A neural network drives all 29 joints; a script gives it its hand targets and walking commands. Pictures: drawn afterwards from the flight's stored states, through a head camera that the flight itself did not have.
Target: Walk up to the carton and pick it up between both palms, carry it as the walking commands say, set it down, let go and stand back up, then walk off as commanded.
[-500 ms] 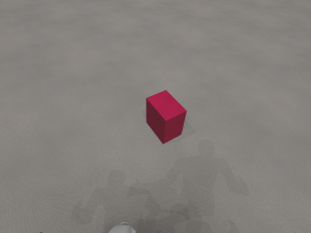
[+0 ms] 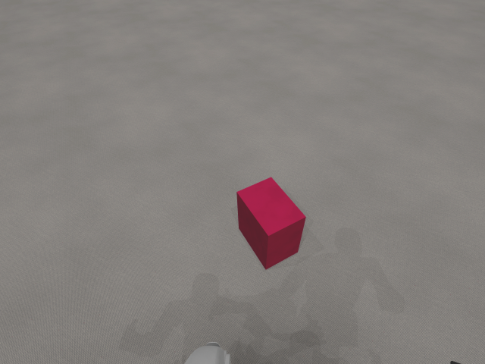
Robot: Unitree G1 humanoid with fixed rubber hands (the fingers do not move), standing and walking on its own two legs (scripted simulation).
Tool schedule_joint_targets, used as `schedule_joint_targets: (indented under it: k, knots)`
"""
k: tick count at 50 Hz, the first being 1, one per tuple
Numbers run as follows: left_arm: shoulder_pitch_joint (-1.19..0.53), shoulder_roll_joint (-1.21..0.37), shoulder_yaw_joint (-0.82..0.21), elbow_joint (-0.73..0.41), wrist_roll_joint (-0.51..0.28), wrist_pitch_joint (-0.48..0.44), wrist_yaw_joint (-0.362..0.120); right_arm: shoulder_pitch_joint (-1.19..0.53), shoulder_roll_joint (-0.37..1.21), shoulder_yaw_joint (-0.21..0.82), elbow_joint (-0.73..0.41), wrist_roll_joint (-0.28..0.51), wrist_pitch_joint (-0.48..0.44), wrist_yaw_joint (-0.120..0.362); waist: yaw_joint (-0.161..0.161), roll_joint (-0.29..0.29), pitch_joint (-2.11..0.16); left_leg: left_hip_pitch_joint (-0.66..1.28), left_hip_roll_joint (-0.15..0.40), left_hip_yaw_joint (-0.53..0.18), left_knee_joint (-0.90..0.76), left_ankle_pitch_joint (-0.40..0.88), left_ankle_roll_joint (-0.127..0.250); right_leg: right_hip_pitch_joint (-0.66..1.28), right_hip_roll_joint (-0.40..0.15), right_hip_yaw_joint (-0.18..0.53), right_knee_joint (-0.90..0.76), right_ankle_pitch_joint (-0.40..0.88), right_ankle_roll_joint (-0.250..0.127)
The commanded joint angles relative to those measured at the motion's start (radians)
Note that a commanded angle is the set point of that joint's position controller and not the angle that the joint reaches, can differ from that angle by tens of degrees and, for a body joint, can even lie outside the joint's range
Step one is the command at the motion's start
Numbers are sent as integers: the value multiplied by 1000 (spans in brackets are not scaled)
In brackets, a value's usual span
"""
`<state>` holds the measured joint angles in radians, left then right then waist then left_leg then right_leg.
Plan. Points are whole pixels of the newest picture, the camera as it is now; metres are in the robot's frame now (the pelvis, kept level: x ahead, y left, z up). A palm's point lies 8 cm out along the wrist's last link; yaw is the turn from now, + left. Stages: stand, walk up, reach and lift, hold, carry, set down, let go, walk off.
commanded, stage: walk up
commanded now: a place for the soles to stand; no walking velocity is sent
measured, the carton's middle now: (268, 223) +0.80 +0.00 -0.60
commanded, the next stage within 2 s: none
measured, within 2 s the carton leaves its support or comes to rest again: neither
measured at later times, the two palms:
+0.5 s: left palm (106, 267) +0.30 +0.32 -0.06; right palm (478, 344) +0.23 -0.36 -0.10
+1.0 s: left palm (121, 248) +0.36 +0.33 -0.10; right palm (408, 236) +0.43 -0.29 -0.08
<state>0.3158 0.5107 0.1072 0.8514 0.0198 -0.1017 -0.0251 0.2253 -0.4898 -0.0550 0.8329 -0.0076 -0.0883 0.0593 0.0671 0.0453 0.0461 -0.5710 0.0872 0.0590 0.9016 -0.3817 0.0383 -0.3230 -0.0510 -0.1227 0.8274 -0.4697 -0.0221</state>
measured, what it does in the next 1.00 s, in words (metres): walks ahead: left foot, then right foot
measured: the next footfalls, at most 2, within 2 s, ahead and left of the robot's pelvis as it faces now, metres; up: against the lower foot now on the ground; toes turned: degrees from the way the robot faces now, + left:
left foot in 0.02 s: +0.17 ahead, +0.13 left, +0.00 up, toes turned +6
right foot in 0.34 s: +0.29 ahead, -0.13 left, +0.00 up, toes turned -4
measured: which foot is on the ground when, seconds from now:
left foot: up 0.00-0.00, down 0.02-0.38, up 0.40-0.64, down 0.66-1.00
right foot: down 0.00-0.06, up 0.08-0.32, down 0.34-1.00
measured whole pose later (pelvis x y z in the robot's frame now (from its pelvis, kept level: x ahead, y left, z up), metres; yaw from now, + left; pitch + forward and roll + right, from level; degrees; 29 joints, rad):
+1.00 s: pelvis +0.27 +0.01 +0.00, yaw +2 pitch +0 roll -2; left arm 0.13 0.41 0.01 0.95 -0.01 -0.07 0.03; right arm 0.06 -0.41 -0.01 0.91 0.01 -0.04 0.00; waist 0.02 0.02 0.04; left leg -0.49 0.06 0.05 0.85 -0.37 0.02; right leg -0.35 -0.05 -0.09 0.81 -0.45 0.03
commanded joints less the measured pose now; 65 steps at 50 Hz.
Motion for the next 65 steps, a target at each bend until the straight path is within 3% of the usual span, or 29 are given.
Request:
schedule_joint_targets:
  k: [1, 2, 3, 6, 7, 12, 15, 16, 17, 18, 20, 22, 23, 26, 29, 31, 32, 33, 34, 36, 38, 40, 42, 45, 50, 53, 59, 61, 65]
  knots:
    - [-87, 66, -25, -137, -27, -19, 8, 278, -353, -113, -35, -26, -33, -40, -220, 325, -163, 700, 275, -731, -563, -276, 204, -630, 49, 46, 403, -4, -8]
    - [-89, 183, -1, -112, -14, -10, 20, 207, -363, -117, -71, -4, -29, -39, -196, 116, -156, 682, 342, -812, -588, -341, 266, -618, 21, 143, 463, -40, -11]
    - [-85, 225, 13, -87, -9, -5, 20, 167, -324, -111, -69, 12, -26, -41, -178, 41, -128, 665, 332, -768, -537, -256, 282, -597, -26, 171, 461, -25, -11]
    - [-69, 161, 5, -87, -12, -10, 14, 180, -267, -90, -66, 8, -21, -54, -145, 6, -116, 526, 272, -488, -435, 246, 264, -494, -58, 175, 346, -43, 10]
    - [-47, 150, 4, -78, -19, -7, 13, 166, -275, -88, -69, 11, -23, -53, -125, 22, -84, 446, 258, -432, -421, 296, 244, -438, -71, 178, 317, -11, 6]
    - [-86, 134, 17, -84, -12, -9, -3, 74, -285, -85, -94, -3, -31, -42, -98, 132, 15, 177, 281, -367, -477, 132, 263, -263, -77, 122, 84, 73, -16]
    - [96, 184, 59, -31, 6, -16, 4, -29, -184, -46, -137, -17, -19, -26, 42, 28, -41, -217, 106, -116, -179, -53, 130, 253, 10, 106, -91, 135, -50]
    - [202, 265, 96, -5, 19, -17, 21, -22, -117, -25, -150, -18, -16, -28, 110, -222, -65, -404, -9, 30, 146, -58, 76, 355, -110, 363, -294, -208, -104]
    - [158, 342, 98, -53, 14, -17, 25, 18, -106, -14, -157, -5, -13, -39, 75, -354, -49, -459, -92, 6, 367, -158, 16, 271, -374, 909, -604, -528, -206]
    - [38, 337, 83, -66, -4, -9, 26, 6, -215, -44, -129, -8, 8, -51, 25, -192, 7, -374, -38, -115, 405, -158, 10, 160, -381, 892, -607, -608, -212]
    - [-45, 275, 75, -104, -7, -6, 31, 93, -224, -54, -87, -7, 5, -41, -29, -131, 55, -312, 32, -97, 337, -90, -1, 109, -331, 719, -520, -359, -260]
    - [-74, 223, 56, -115, -9, -4, 24, 155, -220, -67, -50, -4, 4, -42, -50, -145, 13, -198, 34, -82, 248, -91, -2, 45, -301, 544, -466, -209, -237]
    - [-69, 208, 48, -109, -10, -7, 26, 153, -210, -65, -48, -5, 9, -43, -52, -113, 30, -177, 40, -82, 234, -80, -8, 12, -307, 524, -456, -147, -241]
    - [-80, 218, 34, -86, -2, -2, 25, 142, -180, -55, -37, -11, 18, -46, -56, -179, 38, -29, 28, -46, 105, -63, -21, -126, -287, 425, -392, 91, -236]
    - [-174, 157, -8, -104, -11, 19, 27, 200, -167, -65, 10, -11, 14, -54, -134, -142, -45, 354, -41, -17, -133, 138, 3, -334, -176, 200, -180, 98, -107]
    - [-140, 91, -30, -99, -27, 22, 36, 145, -227, -76, -25, -23, 15, -67, -114, 71, -70, 291, 106, -319, -375, 50, 69, -301, -54, 63, 70, 112, -23]
    - [-120, 81, -38, -86, -36, 25, 40, 70, -259, -66, -57, -26, 10, -72, -86, 126, -107, 249, 236, -545, -451, 23, 161, -273, 8, 80, 121, 27, -5]
    - [-84, 124, -26, -52, -39, 30, 43, -16, -262, -61, -66, -25, 14, -71, -47, 64, -92, 151, 246, -503, -431, -17, 203, -162, -6, 102, 84, -73, -8]
    - [-42, 134, -17, -19, -35, 26, 44, -79, -236, -49, -61, -17, 20, -72, -30, 22, -93, 117, 207, -418, -344, 29, 199, -89, -13, 114, -18, 2, -16]
    - [-76, 151, -21, 4, -11, 22, 49, -62, -155, -28, -47, 10, 35, -66, -46, -113, -103, 23, 98, -261, -237, 115, 81, -4, -88, 227, -186, 90, -59]
    - [-168, 190, -13, -2, -16, 28, 43, -54, -175, -34, -21, 19, 42, -65, -85, -77, -101, 141, 29, -152, -219, 113, 37, -116, -125, 276, -189, 68, -78]
    - [-149, 144, -35, 18, -26, 34, 48, -78, -197, -26, 6, 16, 35, -64, -65, 9, -150, 212, 94, -269, -270, 192, 65, -87, -52, 156, -87, 178, -30]
    - [-91, 131, -40, 59, -34, 29, 58, -137, -187, -18, 15, 10, 34, -66, -38, 40, -174, 229, 94, -242, -225, 354, 96, -24, -51, 171, -129, 276, -26]
    - [-153, 136, -41, 60, -37, 21, 62, -120, -143, -4, 45, 13, 33, -70, -68, 19, -198, 278, 58, -144, -160, 565, 65, -8, -75, 179, -138, 443, -34]
    - [-176, 102, -55, 101, -30, 37, 64, -207, -135, -6, 67, 14, 41, -72, -55, 54, -154, 264, 108, -208, -243, 501, 103, -5, -37, 143, -142, 382, -18]
    - [-232, 128, -53, 104, -23, 36, 59, -196, -128, -7, 96, 12, 46, -74, -67, -10, -133, 253, 88, -166, -272, 507, 71, 25, -52, 137, -153, 419, -25]
    - [-250, 104, -60, 148, -19, 48, 52, -283, -130, -1, 114, 2, 57, -65, -52, 49, -92, 239, 97, -181, -375, 247, 59, 29, -48, 145, -239, 252, -23]
    - [-292, 114, -54, 156, -9, 50, 47, -278, -109, 2, 131, 4, 58, -60, -62, -16, -84, 239, 93, -189, -411, 186, 40, 38, -57, 157, -287, 183, -21]
    - [-278, 106, -58, 182, -14, 49, 46, -285, -127, 7, 155, 7, 58, -54, -62, -20, -95, 270, 75, -171, -414, 199, 29, 68, -71, 169, -325, 233, -25]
